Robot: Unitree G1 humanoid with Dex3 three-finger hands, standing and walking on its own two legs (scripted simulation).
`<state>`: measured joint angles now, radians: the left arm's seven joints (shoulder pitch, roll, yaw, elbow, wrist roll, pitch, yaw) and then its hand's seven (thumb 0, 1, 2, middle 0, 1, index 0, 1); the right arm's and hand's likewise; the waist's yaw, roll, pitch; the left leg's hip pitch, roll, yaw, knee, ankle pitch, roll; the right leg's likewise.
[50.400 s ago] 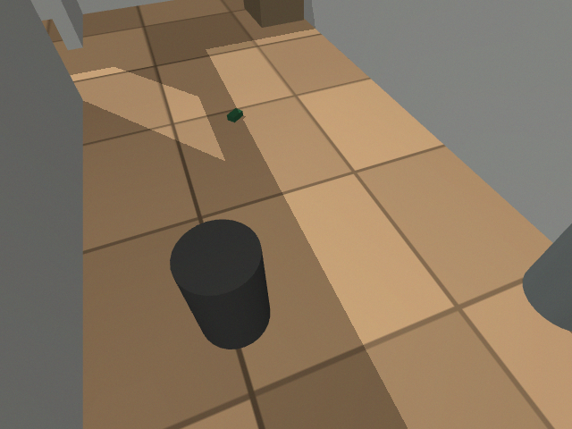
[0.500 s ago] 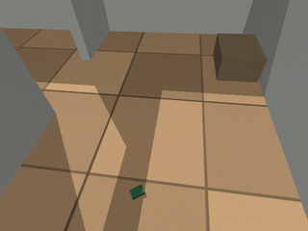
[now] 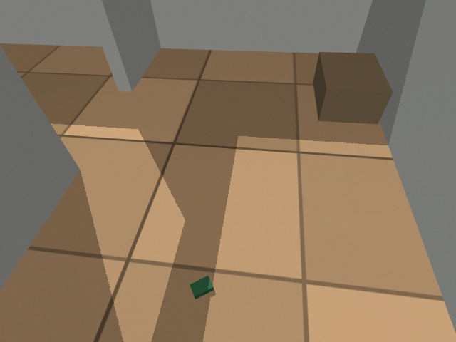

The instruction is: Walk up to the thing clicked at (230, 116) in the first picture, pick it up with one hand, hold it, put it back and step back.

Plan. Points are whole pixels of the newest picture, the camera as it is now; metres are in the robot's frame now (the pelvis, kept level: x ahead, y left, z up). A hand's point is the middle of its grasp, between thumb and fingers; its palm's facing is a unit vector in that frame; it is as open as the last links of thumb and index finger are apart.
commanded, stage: stand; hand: left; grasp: from above
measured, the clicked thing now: (201, 287) +0.47 +0.19 -0.76
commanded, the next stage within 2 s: step back in 0.70 s
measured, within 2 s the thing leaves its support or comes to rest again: neither
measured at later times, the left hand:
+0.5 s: hand out of the picture +0.07 +0.25 -0.16, palm faces +0.00 -0.94 -0.34, open 7.4 cm
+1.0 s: hand out of the picture +0.09 +0.31 -0.18, palm faces -0.01 -0.93 -0.37, open 7.4 cm
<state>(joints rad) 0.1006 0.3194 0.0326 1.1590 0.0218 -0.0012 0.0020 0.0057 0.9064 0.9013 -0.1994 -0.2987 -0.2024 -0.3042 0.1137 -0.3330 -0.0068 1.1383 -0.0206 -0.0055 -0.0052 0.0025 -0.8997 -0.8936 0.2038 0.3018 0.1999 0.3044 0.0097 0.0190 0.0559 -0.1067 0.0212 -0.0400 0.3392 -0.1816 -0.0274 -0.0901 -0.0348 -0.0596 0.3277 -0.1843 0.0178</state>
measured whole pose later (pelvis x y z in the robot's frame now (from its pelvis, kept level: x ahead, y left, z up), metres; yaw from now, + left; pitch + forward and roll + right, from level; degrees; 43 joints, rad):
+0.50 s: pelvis +0.00 +0.00 +0.00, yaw +0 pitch -2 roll +0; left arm 0.11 0.33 0.02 1.15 0.02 0.00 0.00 0.01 0.91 0.90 -0.20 -0.30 -0.20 -0.30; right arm 0.12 -0.34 0.00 1.14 -0.02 -0.01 0.00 0.00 -0.90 -0.89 0.20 0.30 0.20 0.30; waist 0.01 0.02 0.05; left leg -0.11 0.02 -0.04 0.33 -0.18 -0.03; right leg -0.10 -0.04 -0.06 0.33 -0.19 0.02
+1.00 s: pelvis -0.04 +0.04 -0.03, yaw +1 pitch -1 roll -1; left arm 0.02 0.39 0.07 0.96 0.01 0.05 0.01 0.01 0.90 0.90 -0.20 -0.30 -0.20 -0.30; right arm 0.13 -0.41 -0.06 0.98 -0.01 0.04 0.02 0.00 -0.90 -0.89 0.20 0.30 0.20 0.30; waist -0.02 -0.01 0.17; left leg -0.29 -0.03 -0.03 0.67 -0.37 0.04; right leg -0.37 -0.07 0.01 0.69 -0.34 0.01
